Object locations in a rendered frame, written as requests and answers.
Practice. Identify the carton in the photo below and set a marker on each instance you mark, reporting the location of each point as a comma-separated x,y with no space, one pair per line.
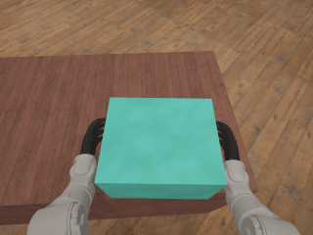
160,148

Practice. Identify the robot left forearm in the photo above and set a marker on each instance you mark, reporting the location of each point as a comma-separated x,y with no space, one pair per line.
81,188

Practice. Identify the robot right upper arm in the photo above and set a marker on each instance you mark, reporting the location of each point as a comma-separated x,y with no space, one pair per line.
255,224

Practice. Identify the pedestal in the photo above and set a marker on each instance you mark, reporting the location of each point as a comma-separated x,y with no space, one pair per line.
48,102

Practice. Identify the robot right forearm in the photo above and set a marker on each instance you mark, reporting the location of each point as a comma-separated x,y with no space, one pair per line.
239,198

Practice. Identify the robot right hand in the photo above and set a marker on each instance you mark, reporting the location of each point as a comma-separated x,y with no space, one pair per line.
228,142

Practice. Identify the robot left hand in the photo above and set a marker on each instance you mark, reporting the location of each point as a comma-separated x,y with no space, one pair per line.
91,139

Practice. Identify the robot left upper arm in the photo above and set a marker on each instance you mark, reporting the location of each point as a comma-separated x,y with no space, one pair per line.
65,219

